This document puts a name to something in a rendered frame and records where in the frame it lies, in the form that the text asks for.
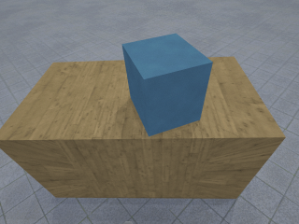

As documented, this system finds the carton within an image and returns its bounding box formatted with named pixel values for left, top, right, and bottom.
left=121, top=34, right=213, bottom=137

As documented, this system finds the pedestal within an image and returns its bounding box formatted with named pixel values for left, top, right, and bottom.
left=0, top=56, right=286, bottom=199

